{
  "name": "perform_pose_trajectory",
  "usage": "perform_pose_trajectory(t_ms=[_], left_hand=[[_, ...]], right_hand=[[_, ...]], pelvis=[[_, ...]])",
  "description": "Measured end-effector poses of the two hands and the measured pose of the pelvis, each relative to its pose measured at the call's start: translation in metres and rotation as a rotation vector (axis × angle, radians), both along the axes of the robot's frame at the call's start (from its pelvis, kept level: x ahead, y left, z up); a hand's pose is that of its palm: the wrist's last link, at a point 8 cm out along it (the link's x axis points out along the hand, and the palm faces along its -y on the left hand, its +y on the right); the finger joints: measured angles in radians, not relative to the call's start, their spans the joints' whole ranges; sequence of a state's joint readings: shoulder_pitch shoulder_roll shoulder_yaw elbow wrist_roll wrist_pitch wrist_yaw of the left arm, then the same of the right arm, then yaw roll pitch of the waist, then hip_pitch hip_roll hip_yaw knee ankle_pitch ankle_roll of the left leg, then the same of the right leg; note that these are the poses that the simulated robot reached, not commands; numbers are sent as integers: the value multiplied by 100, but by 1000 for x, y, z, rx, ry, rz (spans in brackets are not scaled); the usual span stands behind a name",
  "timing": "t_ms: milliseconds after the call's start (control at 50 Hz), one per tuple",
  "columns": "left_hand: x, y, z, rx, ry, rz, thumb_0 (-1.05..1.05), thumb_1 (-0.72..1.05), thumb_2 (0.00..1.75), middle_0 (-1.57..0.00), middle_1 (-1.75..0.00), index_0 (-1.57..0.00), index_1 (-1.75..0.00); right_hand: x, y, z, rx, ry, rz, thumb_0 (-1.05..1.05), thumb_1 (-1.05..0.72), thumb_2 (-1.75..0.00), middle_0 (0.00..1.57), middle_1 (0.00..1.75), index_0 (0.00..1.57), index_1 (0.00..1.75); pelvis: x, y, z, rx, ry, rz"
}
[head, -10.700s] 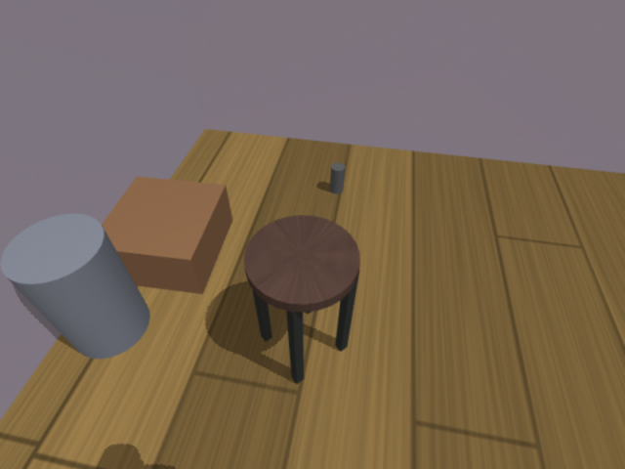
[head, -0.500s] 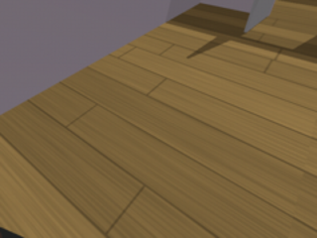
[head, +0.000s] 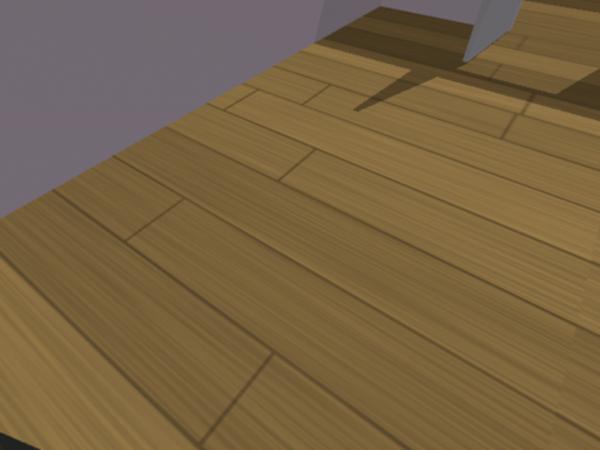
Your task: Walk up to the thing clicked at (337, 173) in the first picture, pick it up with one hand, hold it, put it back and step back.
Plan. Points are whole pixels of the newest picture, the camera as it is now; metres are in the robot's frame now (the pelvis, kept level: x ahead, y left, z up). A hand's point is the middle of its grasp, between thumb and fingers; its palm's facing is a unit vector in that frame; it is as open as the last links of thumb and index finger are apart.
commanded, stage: stand
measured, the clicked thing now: out of the picture +0.65 +1.41 -0.71
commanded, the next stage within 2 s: walk up in 0.34 s
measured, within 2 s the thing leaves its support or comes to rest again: neither
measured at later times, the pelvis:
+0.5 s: pelvis +0.01 +0.01 +0.00, yaw +1 degrees
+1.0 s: pelvis +0.18 +0.04 -0.01, yaw -3 degrees
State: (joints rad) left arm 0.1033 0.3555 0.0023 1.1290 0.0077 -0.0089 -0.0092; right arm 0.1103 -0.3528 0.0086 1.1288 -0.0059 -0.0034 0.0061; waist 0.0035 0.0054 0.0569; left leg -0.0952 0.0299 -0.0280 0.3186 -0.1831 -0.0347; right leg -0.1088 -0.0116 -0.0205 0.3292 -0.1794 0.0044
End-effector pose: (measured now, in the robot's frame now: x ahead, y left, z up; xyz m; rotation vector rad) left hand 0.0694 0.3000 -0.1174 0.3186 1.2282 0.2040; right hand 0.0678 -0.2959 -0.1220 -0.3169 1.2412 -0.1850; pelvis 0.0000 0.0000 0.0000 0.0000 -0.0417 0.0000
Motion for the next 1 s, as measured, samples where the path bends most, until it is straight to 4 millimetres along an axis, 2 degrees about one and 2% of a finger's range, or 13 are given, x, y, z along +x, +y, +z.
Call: perform_pose_trajectory(t_ms=[400, 460, 540, 620, 700, 820, 920, 1000], left_hand=[[-4, 2, 0, -18, -26, 10, 1, 91, 89, -21, -30, -21, -30], [-9, 14, 1, -18, -55, 30, 1, 90, 89, -21, -30, -21, -30], [-22, 39, -1, -5, -24, 55, 1, 90, 89, -21, -30, -21, -30], [-19, 73, -16, 5, 45, 55, 1, 90, 89, -21, -30, -21, -30], [11, 86, -22, 8, 72, 24, 1, 91, 89, -21, -30, -21, -30], [76, 85, -9, -20, 17, -39, 1, 91, 89, -20, -30, -20, -30], [140, 74, 2, -16, -5, -92, 1, 91, 89, -20, -30, -20, -30], [206, 57, 6, 6, -45, -136, 1, 91, 89, -20, -30, -20, -30]], right_hand=[[0, -4, 4, 6, -25, -1, 1, -90, -90, 21, 30, 20, 30], [5, -8, 8, -15, -16, 20, 1, -90, -90, 21, 30, 20, 30], [24, -6, 16, -48, -22, 47, 1, -90, -90, 21, 30, 20, 30], [43, 3, 22, -95, -83, 38, 1, -90, -90, 21, 30, 20, 30], [39, 13, 27, -117, -99, -24, 1, -90, -90, 21, 30, 20, 30], [42, 26, 30, -86, -47, -66, 1, -90, -90, 21, 30, 20, 30], [64, 27, 20, -45, -14, -87, 1, -90, -90, 21, 30, 21, 30], [93, 17, 2, -17, 2, -103, 1, -90, -90, 21, 30, 21, 30]], pelvis=[[3, 0, -1, -7, -3, 0], [9, 5, -3, -8, 5, 16], [20, 21, -5, -23, 0, 20], [41, 42, -17, -21, -7, 13], [61, 53, -17, -4, -13, -4], [101, 56, -6, 9, -20, -31], [141, 51, -6, 16, -14, -44], [181, 38, -14, 28, -8, -56]])
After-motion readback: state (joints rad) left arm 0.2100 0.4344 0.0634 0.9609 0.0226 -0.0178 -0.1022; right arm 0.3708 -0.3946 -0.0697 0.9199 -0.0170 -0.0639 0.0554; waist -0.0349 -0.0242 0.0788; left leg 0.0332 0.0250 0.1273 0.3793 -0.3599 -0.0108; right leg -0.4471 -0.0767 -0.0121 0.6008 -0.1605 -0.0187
